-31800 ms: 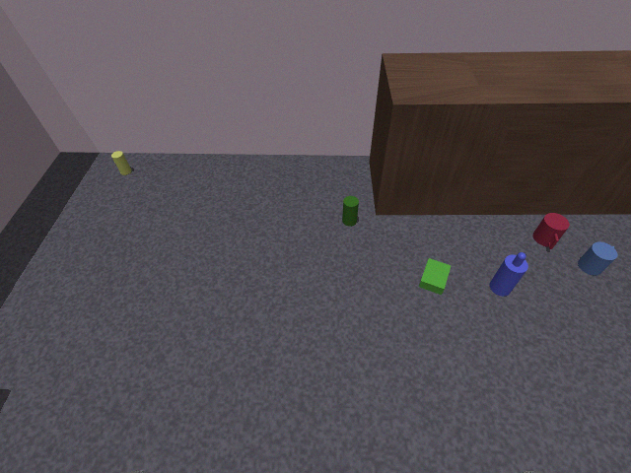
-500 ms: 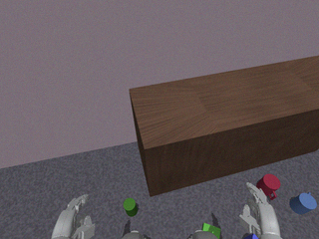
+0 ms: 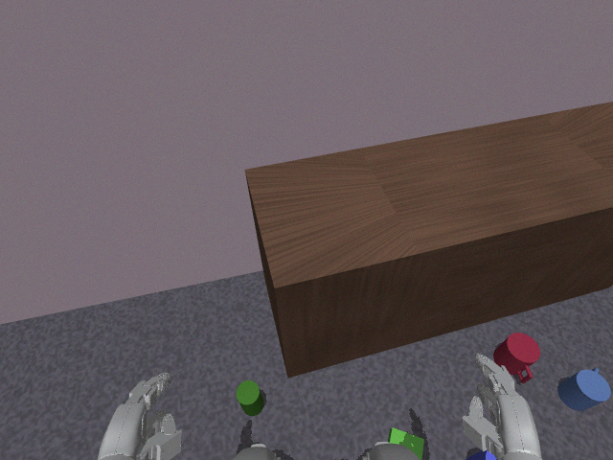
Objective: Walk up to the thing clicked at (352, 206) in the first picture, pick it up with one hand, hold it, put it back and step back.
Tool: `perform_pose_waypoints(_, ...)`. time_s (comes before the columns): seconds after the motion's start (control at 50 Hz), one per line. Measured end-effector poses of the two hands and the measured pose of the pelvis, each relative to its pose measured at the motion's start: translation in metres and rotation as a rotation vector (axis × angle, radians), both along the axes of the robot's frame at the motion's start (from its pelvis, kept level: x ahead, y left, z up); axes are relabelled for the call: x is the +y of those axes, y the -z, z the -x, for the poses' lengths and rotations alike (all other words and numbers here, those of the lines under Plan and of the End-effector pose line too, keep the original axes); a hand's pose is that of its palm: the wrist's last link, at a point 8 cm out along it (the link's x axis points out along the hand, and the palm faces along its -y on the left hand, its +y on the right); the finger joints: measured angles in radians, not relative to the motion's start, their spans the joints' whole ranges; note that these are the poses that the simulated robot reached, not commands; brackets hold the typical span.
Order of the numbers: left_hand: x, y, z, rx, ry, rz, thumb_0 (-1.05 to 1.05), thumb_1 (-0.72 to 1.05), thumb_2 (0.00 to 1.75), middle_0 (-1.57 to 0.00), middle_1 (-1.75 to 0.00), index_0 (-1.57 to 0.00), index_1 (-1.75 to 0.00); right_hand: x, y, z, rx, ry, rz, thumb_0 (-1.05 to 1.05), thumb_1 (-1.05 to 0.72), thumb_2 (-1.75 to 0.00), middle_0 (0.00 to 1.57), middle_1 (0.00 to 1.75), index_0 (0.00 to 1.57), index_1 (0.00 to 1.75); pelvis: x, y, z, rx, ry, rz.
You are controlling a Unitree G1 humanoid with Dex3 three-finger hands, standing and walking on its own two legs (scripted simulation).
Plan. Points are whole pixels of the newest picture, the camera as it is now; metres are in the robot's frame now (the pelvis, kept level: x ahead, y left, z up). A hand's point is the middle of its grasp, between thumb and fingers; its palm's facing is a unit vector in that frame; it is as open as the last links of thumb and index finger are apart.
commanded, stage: home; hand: left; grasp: from above
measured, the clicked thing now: (250, 398) +0.37 +0.17 -0.65
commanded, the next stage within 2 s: stand in 0.44 s
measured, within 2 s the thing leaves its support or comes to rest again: neither
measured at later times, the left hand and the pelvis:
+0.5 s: hand (176, 439) +0.16 +0.18 -0.04, palm faces +0.04 -0.98 -0.20, open 7.4 cm; pelvis +0.00 +0.00 +0.00, yaw +0 degrees
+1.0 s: hand out of the picture +0.06 +0.25 -0.12, palm faces +0.05 -0.94 -0.33, open 7.4 cm; pelvis -0.01 +0.01 +0.04, yaw +1 degrees
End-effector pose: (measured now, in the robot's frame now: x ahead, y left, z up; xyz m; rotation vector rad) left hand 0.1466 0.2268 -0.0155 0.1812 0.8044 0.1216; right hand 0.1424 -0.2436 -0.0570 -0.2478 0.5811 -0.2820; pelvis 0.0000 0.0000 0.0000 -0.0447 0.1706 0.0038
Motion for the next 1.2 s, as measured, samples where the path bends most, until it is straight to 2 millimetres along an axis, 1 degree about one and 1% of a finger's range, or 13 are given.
perform_pose_waypoints(0.26, 0.0, 0.0, -0.002, 0.0, -0.004, 0.001, 0.01, 0.91, 0.9, -0.2, -0.3, -0.2, -0.3, -0.001, -0.001, -0.005, -0.002, 0.001, 0.003, 0.02, -0.9, -0.89, 0.21, 0.3, 0.2, 0.3, -0.001, 0.0, -0.003, 0.001, -0.001, 0.0)
perform_pose_waypoints(0.54, 0.003, 0.0, 0.0, 0.0, -0.001, 0.003, 0.01, 0.91, 0.9, -0.2, -0.3, -0.2, -0.3, 0.004, -0.002, -0.003, -0.001, -0.003, -0.003, 0.02, -0.9, -0.89, 0.21, 0.3, 0.2, 0.3, 0.003, 0.0, 0.0, -0.001, 0.0, 0.003)
perform_pose_waypoints(0.56, 0.004, 0.003, -0.001, -0.015, 0.015, -0.022, 0.01, 0.91, 0.9, -0.2, -0.3, -0.2, -0.3, 0.004, 0.001, -0.002, 0.027, -0.029, 0.013, 0.02, -0.9, -0.89, 0.21, 0.3, 0.2, 0.3, 0.003, -0.001, 0.002, -0.022, -0.002, 0.0)
perform_pose_waypoints(0.6, 0.012, 0.014, -0.005, -0.035, 0.037, -0.074, 0.01, 0.9, 0.9, -0.2, -0.3, -0.2, -0.3, 0.002, 0.012, 0.001, 0.16, -0.112, 0.036, 0.01, -0.9, -0.9, 0.21, 0.3, 0.2, 0.3, 0.002, -0.005, 0.006, -0.071, -0.003, -0.018)
perform_pose_waypoints(0.64, 0.022, 0.026, -0.003, -0.012, 0.035, -0.107, 0.01, 0.9, 0.9, -0.21, -0.3, -0.2, -0.3, -0.002, 0.019, 0.008, 0.283, -0.167, 0.045, 0.01, -0.9, -0.89, 0.21, 0.3, 0.2, 0.3, 0.002, -0.01, 0.008, -0.098, -0.005, -0.032)
perform_pose_waypoints(0.7, 0.037, 0.038, 0.009, 0.051, 0.016, -0.13, 0.01, 0.9, 0.9, -0.21, -0.3, -0.2, -0.3, -0.012, 0.022, 0.019, 0.375, -0.155, 0.02, 0.01, -0.9, -0.89, 0.21, 0.3, 0.21, 0.3, 0.003, -0.016, 0.009, -0.129, -0.003, -0.044)
perform_pose_waypoints(0.78, 0.053, 0.049, 0.034, 0.149, -0.027, -0.143, 0.01, 0.9, 0.9, -0.2, -0.3, -0.2, -0.3, -0.024, 0.021, 0.035, 0.441, -0.099, 0.002, 0.01, -0.9, -0.89, 0.21, 0.3, 0.21, 0.3, 0.005, -0.023, 0.007, -0.154, -0.002, -0.046)
perform_pose_waypoints(0.88, 0.064, 0.059, 0.066, 0.262, -0.072, -0.137, 0.01, 0.91, 0.9, -0.2, -0.3, -0.2, -0.3, -0.03, 0.017, 0.054, 0.507, -0.049, 0.001, 0.01, -0.9, -0.89, 0.21, 0.3, 0.2, 0.3, 0.008, -0.031, 0.005, -0.182, -0.006, -0.041)
perform_pose_waypoints(0.96, 0.066, 0.063, 0.087, 0.327, -0.099, -0.119, 0.01, 0.91, 0.9, -0.2, -0.3, -0.2, -0.3, -0.028, 0.015, 0.065, 0.551, -0.024, -0.007, 0.01, -0.9, -0.9, 0.21, 0.3, 0.2, 0.3, 0.011, -0.037, 0.005, -0.201, -0.011, -0.035)
perform_pose_waypoints(1.04, 0.066, 0.064, 0.104, 0.379, -0.115, -0.097, 0.01, 0.91, 0.9, -0.2, -0.3, -0.2, -0.3, -0.021, 0.012, 0.073, 0.581, -0.013, -0.019, 0.01, -0.9, -0.9, 0.21, 0.3, 0.2, 0.3, 0.014, -0.044, 0.006, -0.218, -0.015, -0.031)
perform_pose_waypoints(1.12, 0.065, 0.063, 0.116, 0.418, -0.125, -0.082, 0.01, 0.91, 0.9, -0.2, -0.3, -0.2, -0.3, -0.015, 0.01, 0.079, 0.603, -0.009, -0.034, 0.01, -0.9, -0.9, 0.21, 0.3, 0.2, 0.3, 0.016, -0.051, 0.007, -0.233, -0.018, -0.028)
perform_pose_waypoints(1.2, 0.066, 0.06, 0.125, 0.443, -0.132, -0.078, 0.01, 0.9, 0.9, -0.2, -0.3, -0.2, -0.3, -0.01, 0.007, 0.083, 0.616, -0.007, -0.046, 0.01, -0.9, -0.89, 0.21, 0.3, 0.2, 0.3, 0.017, -0.056, 0.009, -0.245, -0.023, -0.029)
